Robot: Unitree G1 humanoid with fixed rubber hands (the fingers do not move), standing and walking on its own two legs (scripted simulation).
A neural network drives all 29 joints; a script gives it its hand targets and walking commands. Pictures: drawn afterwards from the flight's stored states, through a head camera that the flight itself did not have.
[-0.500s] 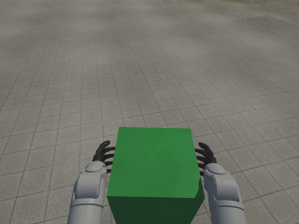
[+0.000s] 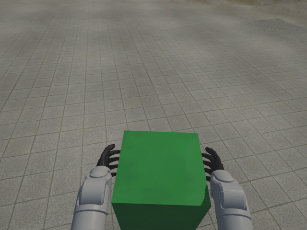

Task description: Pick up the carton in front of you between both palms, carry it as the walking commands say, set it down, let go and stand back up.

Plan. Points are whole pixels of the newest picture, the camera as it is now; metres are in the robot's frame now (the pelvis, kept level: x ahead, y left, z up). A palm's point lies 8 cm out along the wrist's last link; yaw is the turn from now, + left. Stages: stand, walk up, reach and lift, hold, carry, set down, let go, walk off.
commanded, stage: carry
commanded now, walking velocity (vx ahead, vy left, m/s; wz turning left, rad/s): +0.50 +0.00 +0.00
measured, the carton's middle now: (158, 185) +0.29 +0.00 -0.04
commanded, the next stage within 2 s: none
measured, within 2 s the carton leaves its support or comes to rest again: neither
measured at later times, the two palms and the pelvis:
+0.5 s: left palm (117, 115) +0.50 +0.15 +0.04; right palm (202, 118) +0.51 -0.15 +0.04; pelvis +0.21 -0.01 +0.00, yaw +1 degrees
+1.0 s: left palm (124, 87) +0.67 +0.15 +0.05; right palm (195, 87) +0.69 -0.15 +0.05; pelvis +0.39 -0.01 +0.00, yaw +1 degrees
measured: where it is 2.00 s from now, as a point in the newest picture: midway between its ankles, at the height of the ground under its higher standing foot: outside the picture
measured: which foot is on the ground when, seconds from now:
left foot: down 0.00-0.54, up 0.56-0.82, down 0.84-1.00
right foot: down 0.00-0.12, up 0.14-0.50, down 0.52-1.00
